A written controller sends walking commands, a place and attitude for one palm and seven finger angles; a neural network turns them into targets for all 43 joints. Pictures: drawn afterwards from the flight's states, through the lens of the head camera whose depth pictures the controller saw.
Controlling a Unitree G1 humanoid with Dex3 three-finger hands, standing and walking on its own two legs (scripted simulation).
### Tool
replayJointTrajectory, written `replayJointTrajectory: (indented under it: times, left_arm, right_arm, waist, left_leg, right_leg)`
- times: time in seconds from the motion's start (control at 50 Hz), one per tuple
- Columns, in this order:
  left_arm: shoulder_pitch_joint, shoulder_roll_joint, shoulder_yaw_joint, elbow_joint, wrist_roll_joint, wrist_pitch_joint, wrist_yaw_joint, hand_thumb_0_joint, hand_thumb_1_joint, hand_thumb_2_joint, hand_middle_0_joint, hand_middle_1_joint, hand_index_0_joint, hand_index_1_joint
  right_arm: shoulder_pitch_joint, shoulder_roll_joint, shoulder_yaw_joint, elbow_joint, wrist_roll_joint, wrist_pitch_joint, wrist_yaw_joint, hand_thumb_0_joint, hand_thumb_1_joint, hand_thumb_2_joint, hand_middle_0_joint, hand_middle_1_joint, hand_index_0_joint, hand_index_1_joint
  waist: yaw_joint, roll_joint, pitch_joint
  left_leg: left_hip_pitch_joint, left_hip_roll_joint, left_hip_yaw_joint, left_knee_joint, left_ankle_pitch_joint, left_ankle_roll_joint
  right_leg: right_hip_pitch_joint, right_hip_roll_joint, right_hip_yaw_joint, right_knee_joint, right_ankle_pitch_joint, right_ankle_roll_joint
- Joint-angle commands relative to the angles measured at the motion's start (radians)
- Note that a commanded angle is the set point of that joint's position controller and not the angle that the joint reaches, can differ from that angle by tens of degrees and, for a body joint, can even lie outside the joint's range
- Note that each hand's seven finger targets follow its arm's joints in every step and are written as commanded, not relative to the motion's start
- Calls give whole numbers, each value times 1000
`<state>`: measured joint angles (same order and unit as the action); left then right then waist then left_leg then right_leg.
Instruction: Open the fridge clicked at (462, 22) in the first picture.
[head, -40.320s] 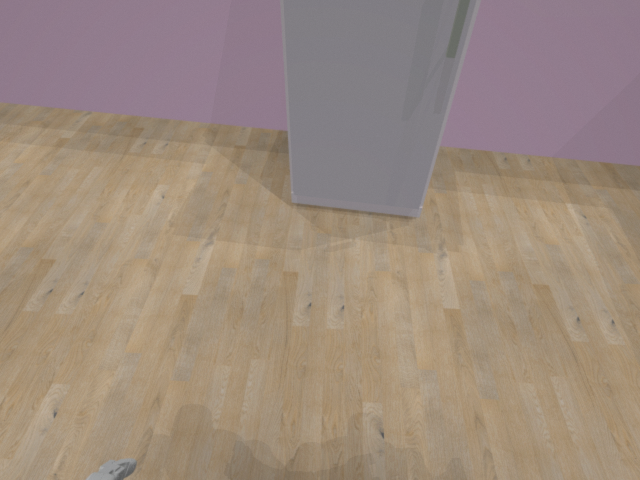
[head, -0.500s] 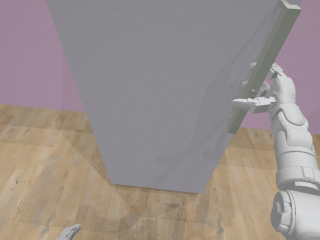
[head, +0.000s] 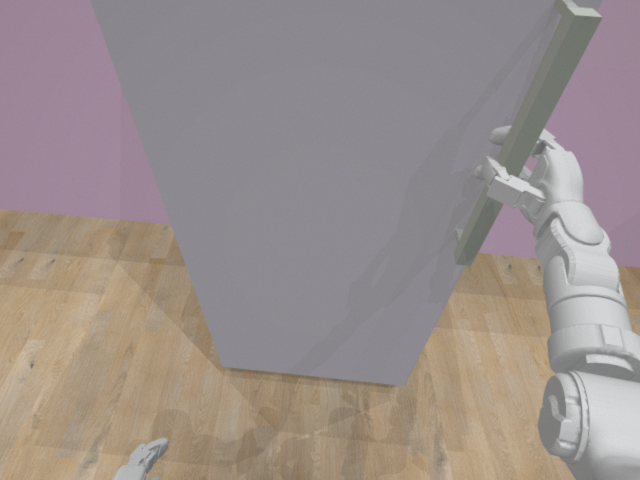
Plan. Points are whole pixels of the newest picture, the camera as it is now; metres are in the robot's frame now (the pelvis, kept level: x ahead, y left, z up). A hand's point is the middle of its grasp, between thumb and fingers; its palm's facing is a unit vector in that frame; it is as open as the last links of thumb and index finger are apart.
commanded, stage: grip the handle and tug to test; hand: right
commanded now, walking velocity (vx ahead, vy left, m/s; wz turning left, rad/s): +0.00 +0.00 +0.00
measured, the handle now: (502, 158) +0.50 -0.19 +0.18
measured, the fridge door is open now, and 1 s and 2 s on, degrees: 0 0 17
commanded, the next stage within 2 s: pull the door a little, standing still in 0.70 s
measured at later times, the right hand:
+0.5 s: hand (494, 181) +0.44 -0.16 +0.18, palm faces +0.04 +1.00 +0.01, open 5.8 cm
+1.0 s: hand (495, 182) +0.44 -0.16 +0.18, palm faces +0.04 +1.00 +0.00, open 5.8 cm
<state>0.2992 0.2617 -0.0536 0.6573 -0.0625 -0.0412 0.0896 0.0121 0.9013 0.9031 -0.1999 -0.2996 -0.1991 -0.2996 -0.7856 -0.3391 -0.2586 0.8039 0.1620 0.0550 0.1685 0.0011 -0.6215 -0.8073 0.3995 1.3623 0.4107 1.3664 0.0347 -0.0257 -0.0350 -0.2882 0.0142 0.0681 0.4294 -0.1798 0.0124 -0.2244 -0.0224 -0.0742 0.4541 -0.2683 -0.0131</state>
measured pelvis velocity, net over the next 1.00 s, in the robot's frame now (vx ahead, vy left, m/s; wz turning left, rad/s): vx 0.04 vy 0.00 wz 0.02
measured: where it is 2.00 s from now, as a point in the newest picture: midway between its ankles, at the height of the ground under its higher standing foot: outside the picture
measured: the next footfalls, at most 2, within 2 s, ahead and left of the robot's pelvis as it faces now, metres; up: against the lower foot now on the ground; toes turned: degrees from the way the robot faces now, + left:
right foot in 1.98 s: +0.12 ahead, -0.09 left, +0.00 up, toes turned -4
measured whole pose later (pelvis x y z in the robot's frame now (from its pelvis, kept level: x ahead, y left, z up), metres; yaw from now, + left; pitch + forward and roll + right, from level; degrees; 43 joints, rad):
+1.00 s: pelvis +0.04 +0.00 +0.00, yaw +1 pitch +2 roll +1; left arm 0.22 0.25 -0.04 0.60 -0.06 0.02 0.07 0.01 0.90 0.90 -0.20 -0.30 -0.20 -0.30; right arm -0.51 -0.26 -0.23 0.31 0.18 0.27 0.09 0.00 -0.71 -0.77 0.33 1.40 0.34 1.40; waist 0.00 -0.05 -0.06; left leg -0.20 0.00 0.05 0.39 -0.22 0.01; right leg -0.12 -0.03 -0.09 0.40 -0.30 -0.01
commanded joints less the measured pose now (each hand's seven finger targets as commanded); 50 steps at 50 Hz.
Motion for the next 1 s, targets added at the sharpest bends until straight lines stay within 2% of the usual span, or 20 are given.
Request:
replayJointTrajectory:
  times: [0.0, 0.06, 0.12, 0.18, 0.24, 0.26, 0.3, 0.36, 0.42, 0.5, 0.58, 0.6, 0.68, 0.74, 0.76, 0.78, 0.84, 0.86, 0.92, 0.98]
  left_arm:
    - [-27, 134, 56, -118, -1, -45, 8, 0, 900, 900, -200, -300, -200, -300]
    - [-21, 136, 59, -118, 0, -45, 5, 0, 900, 900, -200, -300, -200, -300]
    - [-29, 130, 56, -118, -4, -49, 5, 0, 900, 900, -200, -300, -200, -300]
    - [-23, 141, 59, -116, -4, -48, 8, 0, 900, 900, -200, -300, -200, -300]
    - [-30, 132, 58, -121, -5, -55, 7, 0, 900, 900, -200, -300, -200, -300]
    - [-22, 138, 62, -118, -4, -53, 7, 0, 900, 900, -200, -300, -200, -300]
    - [-30, 135, 61, -129, -4, -56, 4, 0, 900, 900, -200, -300, -200, -300]
    - [-38, 137, 65, -134, -7, -54, 3, 0, 900, 900, -200, -300, -200, -300]
    - [-55, 132, 64, -144, -8, -52, 1, 0, 900, 900, -200, -300, -200, -300]
    - [-74, 132, 64, -164, -9, -43, -4, 0, 900, 900, -200, -300, -200, -300]
    - [-99, 126, 65, -179, -12, -34, -6, 0, 900, 900, -200, -300, -200, -300]
    - [-104, 123, 66, -182, -12, -31, -8, 0, 900, 900, -200, -300, -200, -300]
    - [-116, 117, 72, -193, -9, -21, -17, 0, 900, 900, -200, -300, -200, -300]
    - [-128, 113, 72, -202, -5, -12, -22, 0, 900, 900, -200, -300, -200, -300]
    - [-131, 114, 74, -204, -7, -7, -22, 0, 900, 900, -200, -300, -200, -300]
    - [-139, 111, 70, -204, -7, -2, -23, 0, 900, 900, -200, -300, -200, -300]
    - [-132, 113, 66, -180, -5, 9, -9, 0, 900, 900, -200, -300, -200, -300]
    - [-132, 115, 68, -181, -5, 11, -7, 0, 900, 900, -200, -300, -200, -300]
    - [-140, 100, 66, -188, 0, 15, -13, 0, 900, 900, -200, -300, -200, -300]
    - [-157, 98, 64, -206, 2, 23, -21, 0, 900, 900, -200, -300, -200, -300]
  right_arm:
    - [-510, -263, -72, -229, 8, -78, -21, 0, -900, -900, 450, 1400, 450, 1400]
    - [-489, -263, -73, -234, 7, -87, -30, 0, -900, -900, 450, 1400, 450, 1400]
    - [-495, -230, -48, -250, 9, -86, -26, 0, -900, -900, 450, 1400, 450, 1400]
    - [-472, -273, -82, -230, 10, -88, -24, 0, -900, -900, 450, 1400, 450, 1400]
    - [-507, -232, -46, -265, 8, -94, -22, 0, -900, -900, 450, 1400, 450, 1400]
    - [-483, -252, -63, -246, 8, -96, -26, 0, -900, -900, 450, 1400, 450, 1400]
    - [-436, -246, -71, -280, 12, -96, -24, 0, -900, -900, 450, 1400, 450, 1400]
    - [-397, -226, -55, -313, 19, -91, -18, 0, -900, -900, 450, 1400, 450, 1400]
    - [-354, -236, -78, -376, 25, -78, -19, 0, -900, -900, 450, 1400, 450, 1400]
    - [-249, -235, -93, -447, 33, -49, -15, 0, -900, -900, 450, 1400, 450, 1400]
    - [-189, -182, -57, -523, 34, -9, -21, 0, -900, -900, 450, 1400, 450, 1400]
    - [-177, -177, -56, -556, 32, 2, -25, 0, -900, -900, 450, 1400, 450, 1400]
    - [-84, -139, -43, -660, 37, 39, -36, 0, -900, -900, 450, 1400, 450, 1400]
    - [-47, -142, -51, -750, 36, 69, -36, 0, -900, -900, 450, 1400, 450, 1400]
    - [-10, -157, -63, -756, 37, 76, -38, 0, -900, -900, 450, 1400, 450, 1400]
    - [6, -134, -50, -752, 41, 93, -36, 0, -900, -900, 450, 1400, 450, 1400]
    - [-164, -137, -24, -711, 29, 129, -47, 0, -900, -900, 450, 1400, 450, 1400]
    - [-152, -142, -28, -715, 26, 134, -53, 0, -900, -900, 450, 1400, 450, 1400]
    - [-89, -109, -19, -758, 27, 151, -58, 0, -900, -900, 450, 1400, 450, 1400]
    - [8, -93, -20, -797, 37, 152, -54, 0, -900, -900, 450, 1400, 450, 1400]
  waist:
    - [-1, 22, -307]
    - [-4, 47, -308]
    - [-1, 3, -300]
    - [-4, 48, -290]
    - [-1, -14, -296]
    - [0, 33, -296]
    - [-20, 9, -328]
    - [-16, 45, -324]
    - [-34, 0, -334]
    - [-52, 22, -334]
    - [-52, 1, -318]
    - [-56, -28, -323]
    - [-66, -2, -366]
    - [-75, -20, -391]
    - [-78, 10, -389]
    - [-76, -4, -365]
    - [-38, -3, -320]
    - [-40, 11, -320]
    - [-59, -44, -375]
    - [-75, 2, -381]
  left_leg:
    - [180, -3, -52, -20, 226, 19]
    - [188, -5, -49, -21, 223, 18]
    - [178, -7, -50, -23, 230, 21]
    - [188, -6, -54, -28, 212, 17]
    - [170, -8, -53, -31, 198, 22]
    - [179, -8, -51, -33, 198, 19]
    - [206, -8, -53, -23, 230, 23]
    - [213, -10, -49, -25, 246, 21]
    - [235, -10, -52, -22, 288, 24]
    - [268, -9, -48, -14, 348, 23]
    - [260, -10, -43, -13, 370, 23]
    - [259, -11, -41, -10, 390, 26]
    - [288, -13, -34, 4, 483, 23]
    - [316, -11, -35, 14, 560, 21]
    - [325, -12, -34, 15, 573, 21]
    - [320, -10, -34, 14, 582, 19]
    - [264, -15, -30, 0, 533, 19]
    - [263, -16, -30, -1, 535, 19]
    - [287, -11, -27, 14, 590, 21]
    - [319, -9, -23, 19, 615, 22]
  right_leg:
    - [28, 8, 49, -54, 218, -23]
    - [26, 4, 51, -52, 220, -24]
    - [38, 7, 47, -56, 223, -22]
    - [20, 4, 45, -58, 202, -27]
    - [43, 7, 46, -63, 196, -22]
    - [38, 1, 47, -60, 201, -26]
    - [45, 5, 44, -63, 227, -23]
    - [54, -2, 40, -61, 243, -25]
    - [68, 3, 32, -65, 273, -23]
    - [69, 0, 27, -67, 326, -21]
    - [93, -3, 24, -66, 363, -18]
    - [108, -2, 23, -62, 394, -16]
    - [155, -9, 24, -46, 533, -10]
    - [176, -8, 21, -40, 626, -6]
    - [175, -11, 19, -34, 642, -7]
    - [168, -9, 17, -38, 636, -8]
    - [169, -6, 25, -38, 574, -8]
    - [177, -7, 25, -30, 588, -11]
    - [210, -5, 29, -20, 696, 0]
    - [199, -7, 31, -24, 709, 0]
